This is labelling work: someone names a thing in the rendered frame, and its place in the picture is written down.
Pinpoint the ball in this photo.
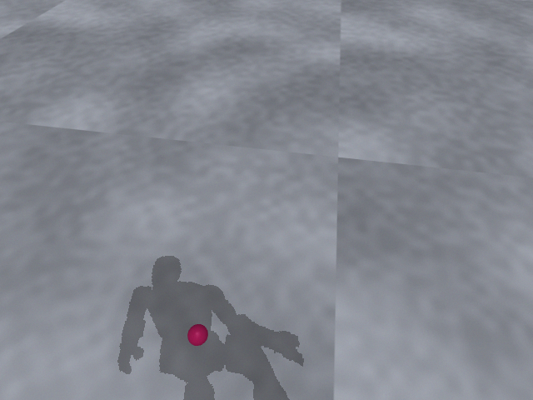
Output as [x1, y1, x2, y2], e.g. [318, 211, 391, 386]
[187, 324, 208, 346]

